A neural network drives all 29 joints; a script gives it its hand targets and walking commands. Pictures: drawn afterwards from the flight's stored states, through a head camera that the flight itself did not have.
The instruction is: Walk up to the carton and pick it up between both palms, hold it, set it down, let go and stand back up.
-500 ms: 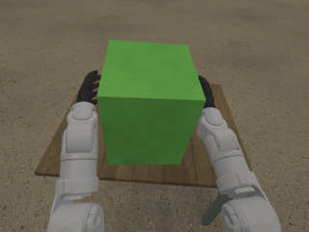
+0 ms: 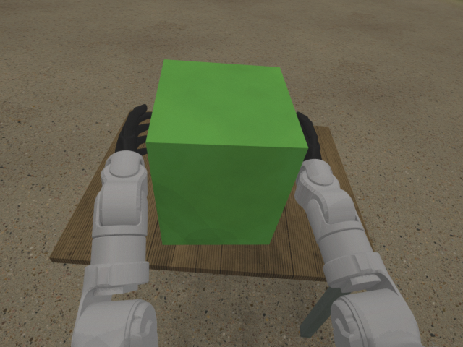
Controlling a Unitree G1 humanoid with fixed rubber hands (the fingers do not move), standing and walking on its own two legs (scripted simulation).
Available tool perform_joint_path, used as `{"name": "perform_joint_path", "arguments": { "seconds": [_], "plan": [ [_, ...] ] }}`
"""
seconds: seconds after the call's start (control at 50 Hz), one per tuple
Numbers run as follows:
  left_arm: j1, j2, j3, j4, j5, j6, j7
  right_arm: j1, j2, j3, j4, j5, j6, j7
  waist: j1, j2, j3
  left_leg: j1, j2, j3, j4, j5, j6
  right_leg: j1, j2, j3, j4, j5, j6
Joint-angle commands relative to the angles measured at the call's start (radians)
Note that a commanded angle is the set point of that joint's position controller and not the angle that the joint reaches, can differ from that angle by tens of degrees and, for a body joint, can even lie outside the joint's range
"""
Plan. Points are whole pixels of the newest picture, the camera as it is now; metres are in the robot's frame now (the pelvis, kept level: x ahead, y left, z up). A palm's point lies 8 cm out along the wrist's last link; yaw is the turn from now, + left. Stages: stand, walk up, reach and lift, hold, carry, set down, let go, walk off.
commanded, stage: hold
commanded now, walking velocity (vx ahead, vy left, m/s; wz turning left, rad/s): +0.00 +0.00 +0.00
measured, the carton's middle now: (219, 157) +0.40 +0.00 +0.14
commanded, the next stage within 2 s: none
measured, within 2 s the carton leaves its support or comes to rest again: neither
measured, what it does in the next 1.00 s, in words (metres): stands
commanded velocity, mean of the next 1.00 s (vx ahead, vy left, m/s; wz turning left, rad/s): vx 0.00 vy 0.00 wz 0.00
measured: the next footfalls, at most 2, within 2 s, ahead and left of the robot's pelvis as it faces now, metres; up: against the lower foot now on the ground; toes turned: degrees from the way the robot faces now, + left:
none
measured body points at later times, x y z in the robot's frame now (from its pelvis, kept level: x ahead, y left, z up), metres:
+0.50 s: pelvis +0.00 +0.01 +0.00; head -0.05 +0.03 +0.45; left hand +0.37 +0.16 +0.18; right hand +0.37 -0.13 +0.18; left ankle +0.01 +0.11 -0.75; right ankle +0.03 -0.11 -0.75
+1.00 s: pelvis +0.00 +0.00 +0.00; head -0.04 +0.03 +0.45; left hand +0.38 +0.15 +0.18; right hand +0.37 -0.14 +0.18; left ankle +0.01 +0.11 -0.75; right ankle +0.03 -0.11 -0.75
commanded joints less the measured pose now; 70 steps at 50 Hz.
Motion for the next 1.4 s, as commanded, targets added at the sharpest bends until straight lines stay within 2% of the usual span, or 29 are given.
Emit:
{"name": "perform_joint_path", "arguments": {
  "seconds": [0.0, 0.18, 0.2, 0.22, 0.32, 0.36, 0.46, 0.76, 0.94, 0.96, 1.0, 1.14, 1.38],
  "plan": [
    [-0.644, -0.589, -0.501, -0.123, -0.162, -0.060, -0.152, -0.772, 0.612, 0.385, -0.356, 0.077, -0.098, 0.108, -0.010, 0.074, -0.447, 0.074, -0.032, 0.042, -0.021, 0.293, -0.032, 0.159, 0.024, -0.023, 0.005, 0.191, 0.054],
    [-0.646, -0.593, -0.509, -0.124, -0.166, -0.060, -0.149, -0.771, 0.607, 0.379, -0.357, 0.073, -0.096, 0.112, -0.011, 0.076, -0.443, 0.076, -0.028, 0.040, -0.025, 0.280, -0.033, 0.141, 0.026, -0.026, 0.002, 0.160, 0.051],
    [-0.640, -0.606, -0.508, -0.199, -0.188, -0.063, -0.147, -0.804, 0.653, 0.442, -0.434, 0.107, -0.101, 0.106, 0.033, 0.076, -0.554, 0.070, -0.046, 0.036, 0.012, 0.380, -0.027, 0.239, 0.026, -0.020, 0.029, 0.281, 0.056],
    [-0.628, -0.587, -0.521, -0.188, -0.192, -0.060, -0.143, -0.786, 0.631, 0.441, -0.432, 0.121, -0.090, 0.097, 0.010, 0.081, -0.545, 0.076, -0.046, 0.031, 0.018, 0.395, -0.033, 0.242, 0.028, -0.017, 0.038, 0.324, 0.062],
    [-0.644, -0.577, -0.481, -0.148, -0.164, -0.035, -0.158, -0.748, 0.600, 0.377, -0.346, 0.092, -0.059, 0.101, -0.006, 0.073, -0.413, 0.035, -0.034, 0.043, -0.040, 0.252, -0.031, 0.177, 0.025, -0.024, 0.008, 0.156, 0.054],
    [-0.655, -0.581, -0.478, -0.137, -0.160, -0.029, -0.163, -0.755, 0.596, 0.354, -0.332, 0.080, -0.057, 0.108, -0.013, 0.080, -0.397, 0.030, -0.029, 0.045, -0.047, 0.232, -0.034, 0.165, 0.025, -0.027, 0.001, 0.120, 0.047],
    [-0.679, -0.596, -0.477, -0.115, -0.165, -0.035, -0.164, -0.775, 0.599, 0.332, -0.311, 0.068, -0.061, 0.117, -0.026, 0.089, -0.406, 0.038, -0.028, 0.044, -0.041, 0.242, -0.043, 0.154, 0.028, -0.033, 0.000, 0.115, 0.043],
    [-0.688, -0.598, -0.454, -0.090, -0.156, -0.047, -0.152, -0.813, 0.608, 0.342, -0.300, 0.070, -0.088, 0.126, -0.001, 0.082, -0.443, 0.053, -0.028, 0.046, -0.030, 0.272, -0.033, 0.157, 0.032, -0.034, 0.002, 0.119, 0.040],
    [-0.686, -0.589, -0.454, -0.094, -0.159, -0.050, -0.158, -0.803, 0.621, 0.352, -0.305, 0.072, -0.084, 0.117, -0.005, 0.071, -0.444, 0.038, -0.037, 0.050, -0.033, 0.253, -0.026, 0.179, 0.025, -0.027, 0.008, 0.157, 0.051],
    [-0.668, -0.572, -0.436, -0.017, -0.127, -0.046, -0.161, -0.772, 0.589, 0.314, -0.231, 0.041, -0.075, 0.119, -0.016, 0.064, -0.335, 0.036, -0.026, 0.050, -0.065, 0.175, -0.027, 0.118, 0.024, -0.029, -0.017, 0.063, 0.048],
    [-0.675, -0.587, -0.444, -0.049, -0.134, -0.053, -0.163, -0.778, 0.604, 0.311, -0.257, 0.033, -0.094, 0.129, -0.006, 0.063, -0.360, 0.036, -0.022, 0.053, -0.071, 0.162, -0.021, 0.109, 0.025, -0.033, -0.020, 0.031, 0.043],
    [-0.685, -0.603, -0.497, -0.103, -0.167, -0.074, -0.150, -0.798, 0.623, 0.365, -0.332, 0.061, -0.114, 0.118, -0.017, 0.081, -0.481, 0.092, -0.031, 0.045, -0.013, 0.304, -0.036, 0.148, 0.027, -0.028, 0.005, 0.178, 0.053],
    [-0.623, -0.577, -0.512, -0.166, -0.165, -0.066, -0.150, -0.736, 0.611, 0.419, -0.385, 0.093, -0.102, 0.102, -0.007, 0.074, -0.470, 0.097, -0.033, 0.038, -0.004, 0.352, -0.038, 0.173, 0.026, -0.024, 0.017, 0.254, 0.058]
  ]
}}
